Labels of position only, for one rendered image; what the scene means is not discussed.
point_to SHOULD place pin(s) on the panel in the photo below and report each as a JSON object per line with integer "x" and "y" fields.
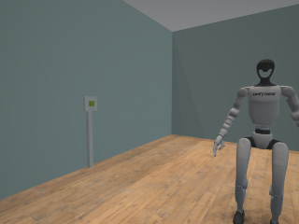
{"x": 89, "y": 126}

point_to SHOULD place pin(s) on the robot right forearm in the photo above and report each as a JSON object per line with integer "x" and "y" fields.
{"x": 226, "y": 125}

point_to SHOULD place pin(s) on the right robot hand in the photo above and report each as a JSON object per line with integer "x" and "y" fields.
{"x": 217, "y": 142}

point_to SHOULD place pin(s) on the left robot shin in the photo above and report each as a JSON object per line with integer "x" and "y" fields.
{"x": 276, "y": 205}

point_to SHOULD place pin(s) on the right robot upper arm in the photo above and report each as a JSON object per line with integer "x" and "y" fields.
{"x": 239, "y": 99}

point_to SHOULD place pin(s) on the left robot upper arm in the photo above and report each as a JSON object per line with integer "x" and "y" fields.
{"x": 292, "y": 100}

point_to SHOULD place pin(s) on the robot right foot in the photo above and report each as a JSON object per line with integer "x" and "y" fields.
{"x": 239, "y": 217}

